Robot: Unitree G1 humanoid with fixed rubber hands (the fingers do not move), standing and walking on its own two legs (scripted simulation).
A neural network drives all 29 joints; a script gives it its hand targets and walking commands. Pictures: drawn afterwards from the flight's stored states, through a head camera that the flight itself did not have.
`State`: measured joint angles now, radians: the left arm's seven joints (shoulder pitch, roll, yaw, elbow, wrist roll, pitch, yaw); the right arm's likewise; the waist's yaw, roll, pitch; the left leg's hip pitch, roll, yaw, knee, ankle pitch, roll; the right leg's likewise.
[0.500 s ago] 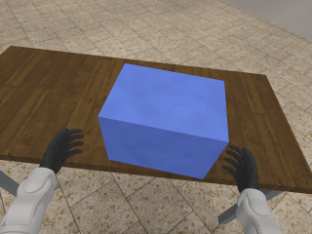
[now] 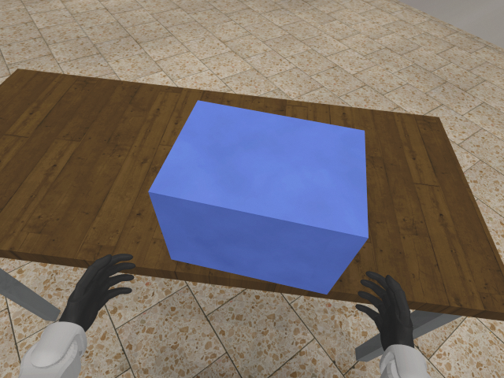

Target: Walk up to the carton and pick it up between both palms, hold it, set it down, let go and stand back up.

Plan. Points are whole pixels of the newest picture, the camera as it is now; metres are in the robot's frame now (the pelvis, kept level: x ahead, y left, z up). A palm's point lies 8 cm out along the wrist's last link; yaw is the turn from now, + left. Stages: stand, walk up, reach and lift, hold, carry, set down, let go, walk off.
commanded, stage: set down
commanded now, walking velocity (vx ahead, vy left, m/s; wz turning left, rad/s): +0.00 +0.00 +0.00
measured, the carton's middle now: (262, 198) +0.39 +0.03 +0.03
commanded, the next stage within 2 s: let go in 0.88 s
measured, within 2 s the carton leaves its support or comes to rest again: neither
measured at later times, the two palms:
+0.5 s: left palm (109, 339) +0.15 +0.23 -0.05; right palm (397, 341) +0.19 -0.19 -0.01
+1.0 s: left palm (145, 359) +0.14 +0.18 -0.09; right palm (400, 340) +0.19 -0.20 -0.01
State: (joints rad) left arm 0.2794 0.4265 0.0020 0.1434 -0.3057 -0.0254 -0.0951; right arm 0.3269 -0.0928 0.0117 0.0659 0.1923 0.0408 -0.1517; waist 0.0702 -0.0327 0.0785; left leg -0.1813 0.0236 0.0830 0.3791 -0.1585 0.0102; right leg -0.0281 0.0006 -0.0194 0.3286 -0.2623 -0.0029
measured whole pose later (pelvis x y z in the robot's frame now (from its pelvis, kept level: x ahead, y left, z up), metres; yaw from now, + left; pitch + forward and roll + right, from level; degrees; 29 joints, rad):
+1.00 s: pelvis -0.03 -0.01 +0.00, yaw -1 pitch -9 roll +0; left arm 0.17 0.12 0.02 0.54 0.08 0.18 0.01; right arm 0.05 -0.11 0.02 0.53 -0.03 -0.15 0.06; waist -0.02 -0.07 0.11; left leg -0.08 0.03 0.09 0.37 -0.13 0.00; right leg 0.03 0.01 -0.01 0.40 -0.28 -0.02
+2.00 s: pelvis -0.03 +0.04 -0.02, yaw -1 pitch -2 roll +0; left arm 0.42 0.22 0.04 0.72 0.02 -0.01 -0.03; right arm 0.18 -0.26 -0.02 0.38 -0.01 -0.14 -0.01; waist 0.05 0.00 -0.02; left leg -0.29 -0.03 0.13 0.54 -0.22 0.08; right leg -0.18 -0.06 0.03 0.57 -0.35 0.05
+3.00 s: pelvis -0.02 +0.02 -0.02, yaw -3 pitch -2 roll +0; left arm 0.31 0.22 0.03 0.72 0.01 0.00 -0.04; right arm 0.17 -0.25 0.04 0.34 0.00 -0.15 0.00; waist 0.03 0.00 0.02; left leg -0.29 0.02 0.14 0.56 -0.24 0.05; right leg -0.18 -0.02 0.04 0.57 -0.35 0.03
